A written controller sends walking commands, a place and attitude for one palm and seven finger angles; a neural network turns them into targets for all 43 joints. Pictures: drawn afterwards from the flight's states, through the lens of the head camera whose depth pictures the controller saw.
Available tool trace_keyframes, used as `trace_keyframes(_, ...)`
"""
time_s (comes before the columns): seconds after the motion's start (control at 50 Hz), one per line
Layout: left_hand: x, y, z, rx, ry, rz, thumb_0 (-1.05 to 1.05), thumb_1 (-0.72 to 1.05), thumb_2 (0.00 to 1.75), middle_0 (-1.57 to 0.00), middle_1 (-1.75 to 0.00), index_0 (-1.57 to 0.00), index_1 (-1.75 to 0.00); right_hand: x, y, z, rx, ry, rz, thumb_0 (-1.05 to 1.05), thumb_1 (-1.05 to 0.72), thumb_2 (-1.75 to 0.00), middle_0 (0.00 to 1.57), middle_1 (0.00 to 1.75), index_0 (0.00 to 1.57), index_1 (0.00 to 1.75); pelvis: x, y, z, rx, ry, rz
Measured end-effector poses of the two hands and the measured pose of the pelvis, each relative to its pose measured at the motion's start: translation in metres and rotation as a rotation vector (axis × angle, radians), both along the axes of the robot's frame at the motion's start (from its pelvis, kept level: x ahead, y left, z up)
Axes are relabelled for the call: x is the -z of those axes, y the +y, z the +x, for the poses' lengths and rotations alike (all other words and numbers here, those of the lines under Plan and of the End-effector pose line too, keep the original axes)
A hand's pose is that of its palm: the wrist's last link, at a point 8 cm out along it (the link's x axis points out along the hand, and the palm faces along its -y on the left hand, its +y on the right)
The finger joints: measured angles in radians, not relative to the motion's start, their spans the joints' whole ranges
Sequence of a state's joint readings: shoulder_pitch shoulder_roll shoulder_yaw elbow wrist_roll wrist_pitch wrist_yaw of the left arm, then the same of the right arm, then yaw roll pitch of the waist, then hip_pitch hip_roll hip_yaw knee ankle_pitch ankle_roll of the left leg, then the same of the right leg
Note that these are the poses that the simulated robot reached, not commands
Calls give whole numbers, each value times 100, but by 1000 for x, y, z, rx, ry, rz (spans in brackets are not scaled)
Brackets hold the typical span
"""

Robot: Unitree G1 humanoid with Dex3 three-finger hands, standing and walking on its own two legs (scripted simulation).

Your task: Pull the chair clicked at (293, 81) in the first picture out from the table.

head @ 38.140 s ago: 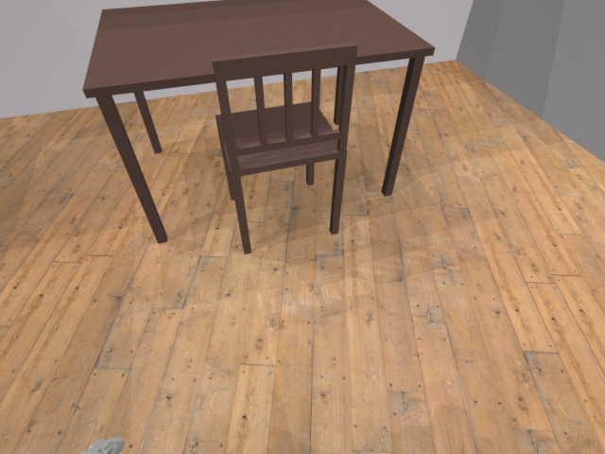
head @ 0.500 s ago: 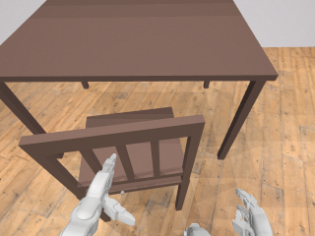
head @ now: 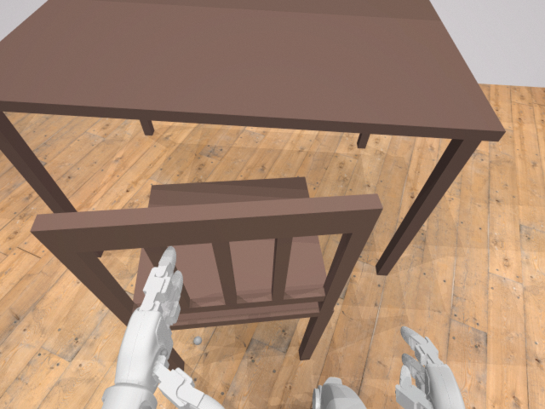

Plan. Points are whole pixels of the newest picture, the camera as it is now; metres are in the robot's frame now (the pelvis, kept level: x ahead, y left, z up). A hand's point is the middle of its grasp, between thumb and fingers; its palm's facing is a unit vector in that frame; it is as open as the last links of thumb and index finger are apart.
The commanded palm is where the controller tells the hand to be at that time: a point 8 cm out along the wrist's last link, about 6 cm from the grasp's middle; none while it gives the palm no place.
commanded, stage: draw the hand back to the body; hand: left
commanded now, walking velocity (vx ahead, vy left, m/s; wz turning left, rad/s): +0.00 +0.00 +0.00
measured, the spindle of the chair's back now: (226, 272) +0.34 +0.09 -0.04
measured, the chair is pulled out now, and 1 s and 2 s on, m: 0.18 0.18 0.18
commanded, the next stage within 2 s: step back with the hand held close in 1.40 s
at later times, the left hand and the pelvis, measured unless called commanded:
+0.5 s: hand (108, 333) +0.19 +0.18 +0.12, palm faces +0.18 -0.93 -0.33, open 16.3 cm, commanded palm +0.15 +0.23 +0.15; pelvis +0.00 +0.00 +0.03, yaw +0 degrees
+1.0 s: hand out of the picture +0.20 +0.25 +0.24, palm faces +0.48 -0.77 -0.42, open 9.7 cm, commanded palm +0.15 +0.29 +0.25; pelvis +0.02 -0.01 +0.07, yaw -1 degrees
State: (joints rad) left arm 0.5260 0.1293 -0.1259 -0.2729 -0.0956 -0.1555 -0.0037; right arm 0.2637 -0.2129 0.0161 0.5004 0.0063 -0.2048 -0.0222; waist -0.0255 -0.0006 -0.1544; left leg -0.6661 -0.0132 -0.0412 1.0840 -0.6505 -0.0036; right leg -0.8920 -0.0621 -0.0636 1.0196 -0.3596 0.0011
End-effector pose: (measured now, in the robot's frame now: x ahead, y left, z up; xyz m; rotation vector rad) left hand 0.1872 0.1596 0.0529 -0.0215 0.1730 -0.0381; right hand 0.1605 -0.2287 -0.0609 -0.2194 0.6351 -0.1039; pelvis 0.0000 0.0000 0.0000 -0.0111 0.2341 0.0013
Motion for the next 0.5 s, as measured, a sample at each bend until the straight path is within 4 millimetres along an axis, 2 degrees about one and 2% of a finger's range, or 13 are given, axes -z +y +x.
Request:
trace_keyframes(0.12, -5, 12, -14, 0, -135, 56, -2, -54, 20, -1, 0, -5, -2, 17, 7, 5, -35, -9, 39, 1, -90, -89, 20, 30, 21, 30, 13, 0, -7, 6, 10, -4)
trace_keyframes(0.2, -27, 23, -19, -5, -163, 114, -2, -54, 20, -1, 0, -3, -1, 18, 12, 7, -32, -10, 68, 1, -90, -89, 20, 30, 21, 30, 10, 0, -9, 6, -13, -4)
trace_keyframes(0.3, -64, 35, -18, -21, -210, 129, -2, -54, 20, -1, 0, -2, -1, 5, 14, 6, -11, -31, 84, 1, -90, -89, 20, 30, 21, 30, -3, -1, -7, -1, -43, -3)
trace_keyframes(0.34, -70, 38, -17, -21, -200, 116, -2, -51, 21, -1, -1, -2, -1, -2, 11, 6, -3, -42, 77, 1, -90, -89, 20, 30, 21, 30, -8, -2, -7, -3, -53, -3)
trace_keyframes(0.42, -74, 54, -17, -108, -105, 285, -2, -43, 25, -2, -2, -3, -2, -18, 2, 5, 38, -44, 38, 1, -90, -89, 20, 30, 21, 30, -19, -4, -3, 3, -93, 3)
trace_keyframes(0.5, -84, 69, -25, -210, -44, 369, -2, -32, 31, -4, -5, -4, -4, -32, -6, 5, 67, -52, 14, 1, -90, -89, 20, 30, 21, 30, -31, -4, 3, 2, -135, -2)
